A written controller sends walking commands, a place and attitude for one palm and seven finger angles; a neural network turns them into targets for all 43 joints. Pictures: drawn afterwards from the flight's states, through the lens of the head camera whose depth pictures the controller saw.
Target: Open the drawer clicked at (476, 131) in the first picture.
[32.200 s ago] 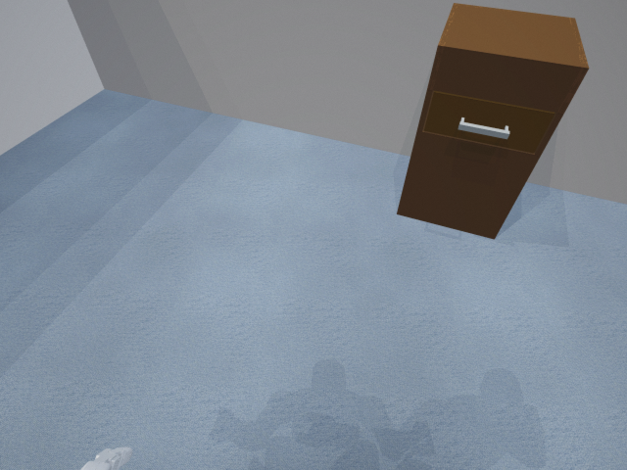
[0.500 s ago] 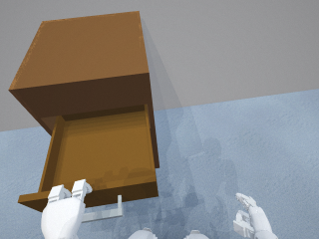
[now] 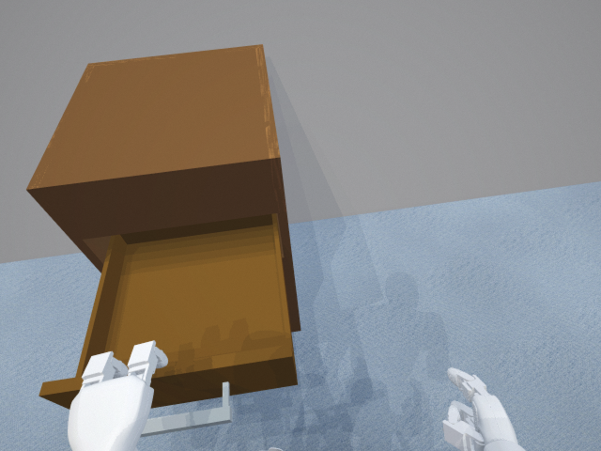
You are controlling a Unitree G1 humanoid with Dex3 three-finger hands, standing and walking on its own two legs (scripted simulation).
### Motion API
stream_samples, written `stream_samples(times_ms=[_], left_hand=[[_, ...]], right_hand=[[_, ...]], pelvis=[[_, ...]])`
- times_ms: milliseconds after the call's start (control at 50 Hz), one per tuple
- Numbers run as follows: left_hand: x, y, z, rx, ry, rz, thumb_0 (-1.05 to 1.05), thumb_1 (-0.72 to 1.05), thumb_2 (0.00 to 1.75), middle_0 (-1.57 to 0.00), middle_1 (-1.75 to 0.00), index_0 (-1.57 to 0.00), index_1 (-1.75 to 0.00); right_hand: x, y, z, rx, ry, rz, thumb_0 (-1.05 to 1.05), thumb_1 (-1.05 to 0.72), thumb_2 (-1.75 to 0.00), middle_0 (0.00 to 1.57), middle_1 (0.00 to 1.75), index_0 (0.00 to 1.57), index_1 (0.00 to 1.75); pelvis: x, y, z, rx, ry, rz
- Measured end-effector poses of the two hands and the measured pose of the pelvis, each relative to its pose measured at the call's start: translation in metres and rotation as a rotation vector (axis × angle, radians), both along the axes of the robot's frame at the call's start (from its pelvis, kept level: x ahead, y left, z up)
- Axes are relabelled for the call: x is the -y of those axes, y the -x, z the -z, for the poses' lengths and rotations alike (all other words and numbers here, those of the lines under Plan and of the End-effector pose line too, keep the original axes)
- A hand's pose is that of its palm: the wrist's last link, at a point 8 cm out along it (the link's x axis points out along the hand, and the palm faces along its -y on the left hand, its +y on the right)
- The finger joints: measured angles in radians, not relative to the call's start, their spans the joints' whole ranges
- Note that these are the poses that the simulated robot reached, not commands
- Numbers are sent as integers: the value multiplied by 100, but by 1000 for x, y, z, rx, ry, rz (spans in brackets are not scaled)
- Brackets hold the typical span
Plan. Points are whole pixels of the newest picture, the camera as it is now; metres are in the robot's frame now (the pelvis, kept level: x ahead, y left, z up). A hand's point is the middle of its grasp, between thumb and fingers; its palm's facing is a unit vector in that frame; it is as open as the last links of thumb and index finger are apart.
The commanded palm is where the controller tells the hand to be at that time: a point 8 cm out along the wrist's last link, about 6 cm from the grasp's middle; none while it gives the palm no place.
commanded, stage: lift the hand off the handle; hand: left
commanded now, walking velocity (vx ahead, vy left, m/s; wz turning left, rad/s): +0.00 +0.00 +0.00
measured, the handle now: (181, 408) +0.21 +0.24 -0.18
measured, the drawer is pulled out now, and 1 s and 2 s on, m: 0.30 0.30 0.30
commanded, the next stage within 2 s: draw the hand back to the body in 0.04 s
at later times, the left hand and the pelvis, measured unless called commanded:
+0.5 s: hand (101, 403) +0.17 +0.26 +0.02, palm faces +0.01 -0.12 -0.99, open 13.9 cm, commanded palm +0.15 +0.26 +0.08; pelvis +0.01 +0.01 +0.02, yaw +0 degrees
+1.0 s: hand (87, 344) +0.20 +0.23 +0.14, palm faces +0.32 -0.87 -0.37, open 13.1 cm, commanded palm +0.15 +0.28 +0.17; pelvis +0.03 +0.01 +0.05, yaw +3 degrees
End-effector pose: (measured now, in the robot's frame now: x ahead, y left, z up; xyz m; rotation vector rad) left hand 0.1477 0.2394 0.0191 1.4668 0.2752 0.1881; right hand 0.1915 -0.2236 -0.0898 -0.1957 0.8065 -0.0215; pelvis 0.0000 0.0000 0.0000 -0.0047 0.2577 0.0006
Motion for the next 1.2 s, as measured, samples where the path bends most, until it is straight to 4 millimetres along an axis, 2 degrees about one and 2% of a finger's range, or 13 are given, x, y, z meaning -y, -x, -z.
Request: stream_samples(times_ms=[200,360,480,640,760,840,880,920,980,1060,1200], left_hand=[[-2,-1,2,-23,18,-5,0,-49,30,-32,-120,-32,-120],[-13,-3,-37,81,-28,-6,0,-49,30,-32,-120,-32,-120],[-22,-2,-49,48,9,-72,0,-49,30,-32,-120,-32,-120],[-17,2,-75,63,29,12,0,-49,30,-32,-120,-32,-120],[-34,3,-98,100,-11,-17,0,-49,30,-32,-120,-32,-120],[-40,2,-101,224,656,-238,-1,-47,31,-31,-119,-32,-119],[-35,1,-105,268,856,-251,-1,-45,32,-31,-117,-31,-117],[-30,-3,-114,308,974,-220,-1,-41,34,-31,-115,-31,-114],[-29,-10,-131,362,1041,-155,-1,-34,37,-30,-110,-30,-110],[-39,-18,-154,410,1022,-104,-1,-22,42,-30,-102,-29,-102],[-45,-15,-179,428,973,-81,-1,1,52,-27,-87,-27,-87]], right_hand=[[-1,-1,-2,-1,-6,3,1,-91,-90,20,30,20,30],[-6,-2,-10,15,-26,16,1,-91,-90,20,30,20,30],[-12,-6,-23,42,-52,19,1,-91,-90,20,30,20,30],[-21,-19,-43,95,-43,-16,1,-91,-90,20,30,20,30],[-29,-28,-49,115,-61,-31,1,-91,-90,20,30,20,30],[-38,-26,-59,175,-77,-3,1,-91,-90,20,30,20,30],[-42,-22,-64,193,-66,4,1,-91,-90,20,30,20,30],[-44,-18,-68,199,-52,6,1,-91,-90,20,30,20,30],[-44,-15,-71,190,-32,2,1,-90,-90,20,30,20,30],[-41,-12,-70,168,-25,6,1,-90,-90,21,30,20,30],[-32,-16,-68,141,-25,22,1,-90,-90,21,30,20,30]], pelvis=[[-1,0,-2,4,0,4],[-5,-4,-10,41,3,7],[-8,-6,-19,74,3,7],[-12,-10,-28,114,7,7],[-15,-10,-32,136,11,2],[-17,-14,-39,211,10,-21],[-17,-19,-43,234,6,-30],[-16,-24,-46,250,3,-40],[-15,-28,-50,264,3,-51],[-13,-29,-55,266,6,-52],[-13,-33,-61,255,5,-46]])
